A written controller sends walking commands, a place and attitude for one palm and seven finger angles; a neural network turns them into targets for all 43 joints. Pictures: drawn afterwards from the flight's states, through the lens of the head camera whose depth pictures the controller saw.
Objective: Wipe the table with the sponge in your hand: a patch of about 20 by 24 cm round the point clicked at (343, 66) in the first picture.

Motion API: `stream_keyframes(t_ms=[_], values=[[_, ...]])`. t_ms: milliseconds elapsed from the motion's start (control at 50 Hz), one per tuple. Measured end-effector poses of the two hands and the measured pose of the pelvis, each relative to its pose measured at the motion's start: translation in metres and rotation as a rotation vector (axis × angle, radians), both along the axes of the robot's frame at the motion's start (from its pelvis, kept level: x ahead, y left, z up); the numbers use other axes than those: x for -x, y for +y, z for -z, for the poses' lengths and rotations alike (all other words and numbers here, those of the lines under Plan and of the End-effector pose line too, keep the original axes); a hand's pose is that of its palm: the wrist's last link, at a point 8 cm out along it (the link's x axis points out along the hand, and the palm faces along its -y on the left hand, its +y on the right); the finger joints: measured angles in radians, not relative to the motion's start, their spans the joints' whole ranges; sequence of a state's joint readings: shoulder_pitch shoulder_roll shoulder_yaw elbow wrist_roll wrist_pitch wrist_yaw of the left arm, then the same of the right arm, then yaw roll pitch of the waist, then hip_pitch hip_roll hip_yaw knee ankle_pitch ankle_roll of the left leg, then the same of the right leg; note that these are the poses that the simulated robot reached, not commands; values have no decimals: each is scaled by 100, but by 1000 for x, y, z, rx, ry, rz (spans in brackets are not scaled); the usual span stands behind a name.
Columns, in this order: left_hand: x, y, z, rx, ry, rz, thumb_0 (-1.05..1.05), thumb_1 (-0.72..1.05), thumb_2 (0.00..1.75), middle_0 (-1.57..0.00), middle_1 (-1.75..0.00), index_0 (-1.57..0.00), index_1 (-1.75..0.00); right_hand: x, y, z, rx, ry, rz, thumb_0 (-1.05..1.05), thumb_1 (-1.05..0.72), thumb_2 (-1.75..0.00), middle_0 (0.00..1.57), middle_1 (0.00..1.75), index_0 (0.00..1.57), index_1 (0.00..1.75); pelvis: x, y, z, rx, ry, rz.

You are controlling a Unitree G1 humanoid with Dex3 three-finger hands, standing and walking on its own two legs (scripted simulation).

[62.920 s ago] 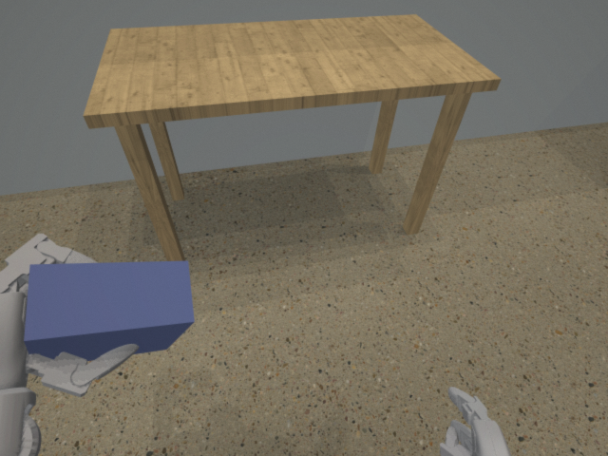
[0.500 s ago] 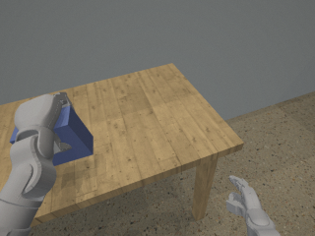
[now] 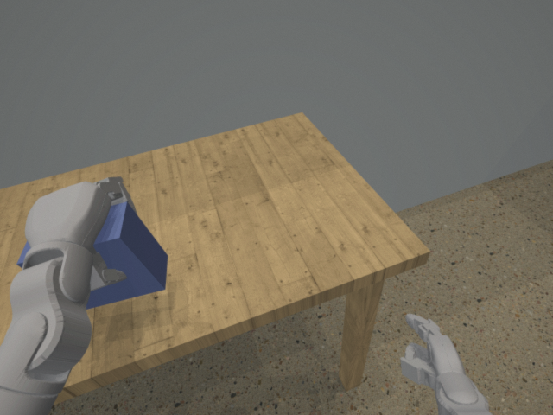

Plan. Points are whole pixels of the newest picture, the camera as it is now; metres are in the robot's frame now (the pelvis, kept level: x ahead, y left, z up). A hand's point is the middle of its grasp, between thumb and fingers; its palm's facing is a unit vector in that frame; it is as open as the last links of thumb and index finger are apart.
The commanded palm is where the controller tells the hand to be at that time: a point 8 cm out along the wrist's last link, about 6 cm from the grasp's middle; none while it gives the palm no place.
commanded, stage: bring the sponge back beside the body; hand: left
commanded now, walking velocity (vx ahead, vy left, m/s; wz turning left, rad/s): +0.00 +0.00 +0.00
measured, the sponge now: (111, 267) +0.26 +0.29 +0.11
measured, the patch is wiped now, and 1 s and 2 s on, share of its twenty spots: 1.00 1.00 1.00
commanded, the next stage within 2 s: step back with the hand held close in 1.30 s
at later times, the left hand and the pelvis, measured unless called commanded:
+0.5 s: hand (80, 263) +0.22 +0.28 +0.17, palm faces +0.21 -0.16 -0.96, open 10.2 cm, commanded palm +0.17 +0.29 +0.23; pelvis +0.00 +0.01 +0.00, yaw +0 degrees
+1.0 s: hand (67, 295) +0.19 +0.29 +0.14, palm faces +0.17 -0.18 -0.97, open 10.2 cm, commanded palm +0.15 +0.29 +0.21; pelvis +0.00 +0.01 +0.00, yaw +0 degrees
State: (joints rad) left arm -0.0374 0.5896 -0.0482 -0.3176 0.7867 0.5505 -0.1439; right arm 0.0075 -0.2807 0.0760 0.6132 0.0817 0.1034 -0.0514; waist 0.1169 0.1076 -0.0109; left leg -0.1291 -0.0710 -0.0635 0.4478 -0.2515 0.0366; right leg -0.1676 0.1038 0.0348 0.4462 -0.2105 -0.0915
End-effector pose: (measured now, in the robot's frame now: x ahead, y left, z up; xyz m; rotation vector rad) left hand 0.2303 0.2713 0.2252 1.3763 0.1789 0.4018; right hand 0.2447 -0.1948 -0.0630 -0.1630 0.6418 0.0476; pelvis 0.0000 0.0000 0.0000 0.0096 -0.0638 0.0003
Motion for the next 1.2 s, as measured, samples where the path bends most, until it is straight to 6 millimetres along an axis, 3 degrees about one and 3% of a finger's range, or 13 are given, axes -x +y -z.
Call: stream_keyframes(t_ms=[120, 220, 340, 500, 760, 1000, 1200], values=[[11, 10, -6, 4, -41, -36, 0, -54, 104, -70, -135, -75, -131, -4, 10, -4, -20, -14, -14, 1, -91, -90, 20, 30, 20, 30, 0, 3, 0, 2, 0, 0], [18, 17, 6, 42, -10, -73, 0, -54, 104, -70, -135, -75, -131, -7, 16, -8, -21, -25, -25, 1, -91, -90, 20, 30, 20, 30, 1, 5, 0, 4, 4, -4], [29, 9, 20, 66, 17, -32, 0, -54, 104, -70, -135, -75, -131, -9, 19, -11, -5, -40, -34, 1, -91, -90, 20, 30, 20, 30, 1, 8, -1, 6, -5, -5], [37, 13, 10, 29, -35, -28, 0, -54, 104, -70, -134, -75, -131, -7, 24, -13, -8, -32, -38, 1, -91, -90, 20, 30, 20, 30, 1, 10, -1, 8, -16, -1], [54, 15, 35, 78, 46, -37, 0, -54, 104, -70, -135, -75, -131, 0, 20, -9, 6, -16, -32, 1, -91, -90, 20, 30, 20, 30, 0, 13, -1, 11, -11, 1], [67, 23, 32, 50, 17, -64, 0, -54, 104, -70, -135, -75, -131, -1, 21, -10, -1, -24, -30, 1, -91, -90, 20, 30, 20, 30, -1, 13, -1, 15, -21, -1], [67, 16, 35, 51, 23, -35, 0, -54, 104, -70, -134, -75, -131, -1, 22, -12, 5, -40, -34, 1, -91, -90, 20, 30, 20, 30, 1, 12, -1, 14, -25, -2]])
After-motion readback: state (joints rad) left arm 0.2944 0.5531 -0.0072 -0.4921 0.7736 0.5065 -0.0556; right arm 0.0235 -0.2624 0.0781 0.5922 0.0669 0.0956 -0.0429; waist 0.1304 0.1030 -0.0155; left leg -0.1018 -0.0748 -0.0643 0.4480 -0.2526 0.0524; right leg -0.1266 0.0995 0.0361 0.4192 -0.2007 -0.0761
